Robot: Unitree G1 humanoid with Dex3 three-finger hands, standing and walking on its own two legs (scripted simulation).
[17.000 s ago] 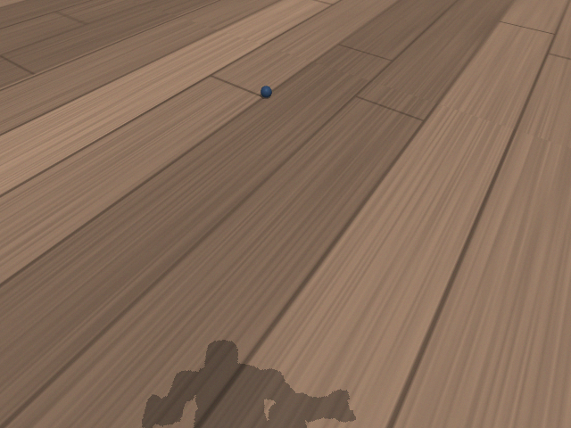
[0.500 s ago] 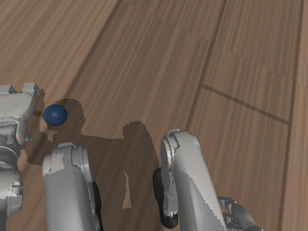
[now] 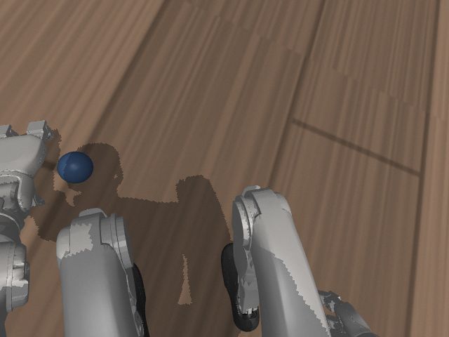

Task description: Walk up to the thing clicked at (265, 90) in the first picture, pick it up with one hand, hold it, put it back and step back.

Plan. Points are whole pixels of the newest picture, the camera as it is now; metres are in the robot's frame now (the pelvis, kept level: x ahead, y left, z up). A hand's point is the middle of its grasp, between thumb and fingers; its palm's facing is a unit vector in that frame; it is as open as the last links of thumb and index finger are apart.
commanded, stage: rise first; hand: left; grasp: from above
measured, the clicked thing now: (75, 167) +0.45 +0.25 -0.29
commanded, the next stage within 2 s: approach in 0.06 s
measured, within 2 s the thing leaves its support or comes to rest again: neither
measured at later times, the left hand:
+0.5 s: hand (68, 159) +0.44 +0.23 -0.18, palm faces -0.40 -0.05 -0.91, open 13.9 cm
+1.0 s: hand (63, 170) +0.43 +0.25 -0.21, palm faces -0.46 -0.08 -0.88, open 14.1 cm
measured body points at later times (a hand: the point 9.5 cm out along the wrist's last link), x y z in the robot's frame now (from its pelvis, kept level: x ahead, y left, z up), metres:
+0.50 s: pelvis +0.00 +0.00 +0.00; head +0.22 +0.06 +0.38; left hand +0.46 +0.24 -0.13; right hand +0.06 -0.27 -0.11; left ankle +0.09 +0.14 -0.29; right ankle +0.10 -0.12 -0.29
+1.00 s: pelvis +0.00 +0.00 -0.02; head +0.23 +0.06 +0.37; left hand +0.45 +0.25 -0.15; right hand +0.04 -0.27 -0.12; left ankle +0.09 +0.14 -0.29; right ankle +0.10 -0.12 -0.29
